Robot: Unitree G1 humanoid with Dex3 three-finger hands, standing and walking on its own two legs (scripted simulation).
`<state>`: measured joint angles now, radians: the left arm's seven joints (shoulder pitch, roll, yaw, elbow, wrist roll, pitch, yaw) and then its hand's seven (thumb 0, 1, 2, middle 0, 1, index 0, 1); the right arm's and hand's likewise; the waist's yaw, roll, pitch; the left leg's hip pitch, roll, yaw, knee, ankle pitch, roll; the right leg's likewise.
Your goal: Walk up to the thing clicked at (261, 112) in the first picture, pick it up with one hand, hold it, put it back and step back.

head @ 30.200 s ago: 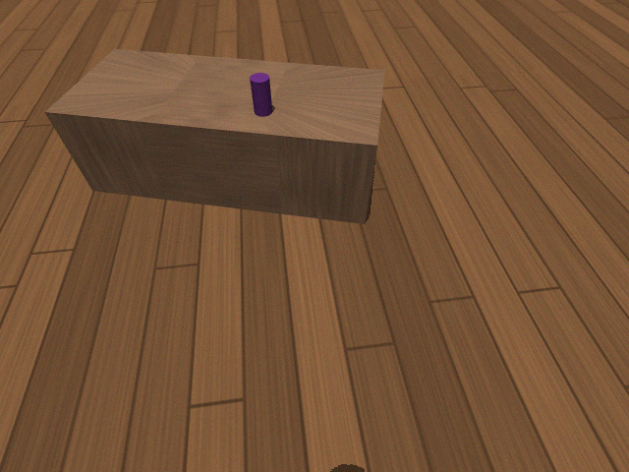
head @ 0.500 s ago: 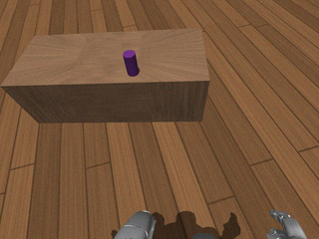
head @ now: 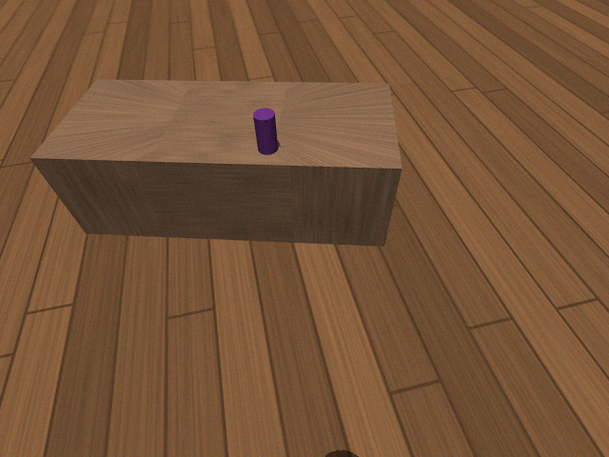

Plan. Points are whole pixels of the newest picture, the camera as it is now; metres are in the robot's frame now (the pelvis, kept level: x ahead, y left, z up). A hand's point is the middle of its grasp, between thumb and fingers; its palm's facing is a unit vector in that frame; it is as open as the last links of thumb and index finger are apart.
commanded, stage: step back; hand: left
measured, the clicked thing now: (266, 132) +1.11 +0.15 -0.27
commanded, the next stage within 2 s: stand in 0.90 s
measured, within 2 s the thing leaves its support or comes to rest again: neither
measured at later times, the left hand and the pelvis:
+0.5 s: hand out of the picture +0.11 +0.31 -0.15, palm faces +0.01 -0.92 -0.38, open 7.4 cm; pelvis +0.04 +0.04 +0.00, yaw +0 degrees
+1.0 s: hand out of the picture +0.14 +0.29 -0.13, palm faces -0.03 -0.93 -0.36, open 7.4 cm; pelvis +0.04 +0.04 +0.02, yaw -2 degrees
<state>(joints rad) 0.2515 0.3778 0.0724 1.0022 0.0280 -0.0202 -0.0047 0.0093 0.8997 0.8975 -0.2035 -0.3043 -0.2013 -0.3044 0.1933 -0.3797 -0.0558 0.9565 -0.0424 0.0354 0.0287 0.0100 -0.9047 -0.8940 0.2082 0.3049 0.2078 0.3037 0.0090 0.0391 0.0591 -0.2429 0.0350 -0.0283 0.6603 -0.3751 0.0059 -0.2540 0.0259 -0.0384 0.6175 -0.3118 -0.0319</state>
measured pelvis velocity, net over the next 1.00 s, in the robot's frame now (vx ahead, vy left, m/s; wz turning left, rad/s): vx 0.04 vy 0.04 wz -0.03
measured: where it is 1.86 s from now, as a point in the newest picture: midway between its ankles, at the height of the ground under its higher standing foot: outside the picture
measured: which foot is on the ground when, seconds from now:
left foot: down 0.00-0.00, up 0.02-0.30, down 0.32-1.00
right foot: down 0.00-1.00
